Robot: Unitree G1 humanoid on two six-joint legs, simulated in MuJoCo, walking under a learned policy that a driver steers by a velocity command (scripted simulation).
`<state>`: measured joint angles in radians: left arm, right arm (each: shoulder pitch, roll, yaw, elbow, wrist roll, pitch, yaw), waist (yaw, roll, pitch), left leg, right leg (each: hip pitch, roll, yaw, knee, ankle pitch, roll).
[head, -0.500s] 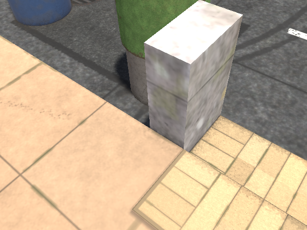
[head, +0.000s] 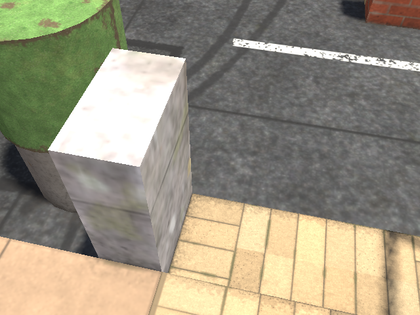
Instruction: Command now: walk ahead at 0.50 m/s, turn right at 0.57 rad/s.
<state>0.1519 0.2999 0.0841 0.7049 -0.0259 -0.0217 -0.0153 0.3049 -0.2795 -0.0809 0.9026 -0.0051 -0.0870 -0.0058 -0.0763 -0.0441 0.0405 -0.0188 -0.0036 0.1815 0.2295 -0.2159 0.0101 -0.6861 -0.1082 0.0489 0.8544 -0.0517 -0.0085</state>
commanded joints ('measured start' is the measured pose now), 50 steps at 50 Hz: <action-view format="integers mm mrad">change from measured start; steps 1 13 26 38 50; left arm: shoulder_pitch -95 65 3 37 -62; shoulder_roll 15 154 192 122 35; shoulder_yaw -7 22 47 40 20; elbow -97 -133 -190 -152 -192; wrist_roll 2 30 42 18 -2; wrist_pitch -11 19 73 87 19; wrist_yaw -18 41 82 68 -2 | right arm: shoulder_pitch -44 -37 6 -60 106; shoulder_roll -167 -168 -92 -90 -147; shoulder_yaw -36 6 16 8 -35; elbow -61 -121 -161 -215 -160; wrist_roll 9 -13 -2 -20 7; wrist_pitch -9 119 117 90 1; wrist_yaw -6 -8 18 -32 -30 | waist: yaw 5 100 66 72 -8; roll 98 -29 -183 187 203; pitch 41 -223 -148 -49 52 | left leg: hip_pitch -13 -689 -347 -120 10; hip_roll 275 56 -14 244 337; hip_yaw -72 -290 -246 -325 -298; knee -111 1167 511 93 -117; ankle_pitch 232 -178 -92 224 -234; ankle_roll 141 -70 -91 178 143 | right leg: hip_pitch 8 503 253 -29 -110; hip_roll -5 -173 -38 185 70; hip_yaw -34 458 383 73 22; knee -118 -510 -513 427 77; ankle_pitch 87 -117 -255 -314 -151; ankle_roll -13 -240 -152 56 26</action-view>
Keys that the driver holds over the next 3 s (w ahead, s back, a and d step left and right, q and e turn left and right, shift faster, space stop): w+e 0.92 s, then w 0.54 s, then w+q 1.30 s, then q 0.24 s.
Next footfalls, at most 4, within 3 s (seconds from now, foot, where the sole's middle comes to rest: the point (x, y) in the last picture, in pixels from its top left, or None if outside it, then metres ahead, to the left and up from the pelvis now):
0.16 right None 0.26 -0.16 -0.78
0.58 left None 0.30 0.14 -0.78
1.22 right None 0.28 -0.22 -0.78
1.84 left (283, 254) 0.72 -0.31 -0.90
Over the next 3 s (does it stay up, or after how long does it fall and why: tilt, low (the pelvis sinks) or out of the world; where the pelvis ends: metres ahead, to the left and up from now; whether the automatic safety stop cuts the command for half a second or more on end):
stays up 1.17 -0.61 -0.25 its command is cut before an obstacle after 0.1 s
